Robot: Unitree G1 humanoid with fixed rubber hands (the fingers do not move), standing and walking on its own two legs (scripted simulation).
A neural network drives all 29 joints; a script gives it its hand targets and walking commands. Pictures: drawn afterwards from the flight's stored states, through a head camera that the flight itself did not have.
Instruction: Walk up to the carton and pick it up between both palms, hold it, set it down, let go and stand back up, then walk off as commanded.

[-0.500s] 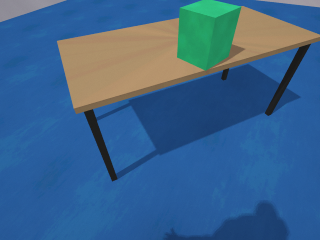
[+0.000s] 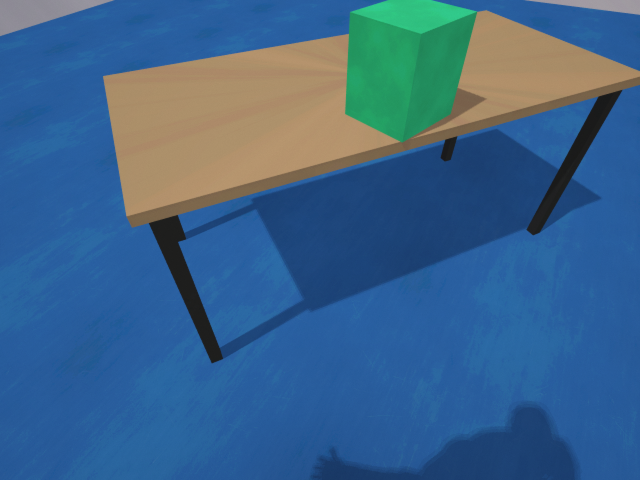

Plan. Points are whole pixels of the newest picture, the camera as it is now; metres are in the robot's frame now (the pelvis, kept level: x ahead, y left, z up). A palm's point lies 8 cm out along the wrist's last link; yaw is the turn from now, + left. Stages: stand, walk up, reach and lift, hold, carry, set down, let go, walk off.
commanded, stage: walk up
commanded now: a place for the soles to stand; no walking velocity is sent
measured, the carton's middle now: (404, 67) +1.04 -0.19 +0.08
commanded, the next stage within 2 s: none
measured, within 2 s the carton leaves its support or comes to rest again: neither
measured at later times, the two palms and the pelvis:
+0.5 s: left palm out of the picture +0.14 +0.26 -0.13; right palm (591, 420) +0.24 -0.37 -0.10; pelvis +0.14 -0.06 -0.01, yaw +12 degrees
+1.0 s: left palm (251, 425) +0.24 +0.12 -0.12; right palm (611, 319) +0.42 -0.49 -0.11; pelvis +0.28 -0.20 -0.02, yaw +18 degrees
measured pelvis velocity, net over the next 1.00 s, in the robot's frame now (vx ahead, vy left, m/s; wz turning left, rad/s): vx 0.28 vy -0.20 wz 0.32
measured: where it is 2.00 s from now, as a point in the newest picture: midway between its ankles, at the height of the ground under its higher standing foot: (424, 455)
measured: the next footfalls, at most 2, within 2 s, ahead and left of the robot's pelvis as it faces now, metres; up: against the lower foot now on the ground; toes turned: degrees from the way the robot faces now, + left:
right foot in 0.06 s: +0.10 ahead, -0.16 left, +0.00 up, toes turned +2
left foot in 0.40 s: +0.22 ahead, +0.08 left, +0.00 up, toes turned +12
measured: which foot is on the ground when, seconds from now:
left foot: down 0.00-0.06, up 0.08-0.38, down 0.40-0.78, up 0.80-1.00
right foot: up 0.00-0.04, down 0.06-0.42, up 0.44-0.76, down 0.78-1.00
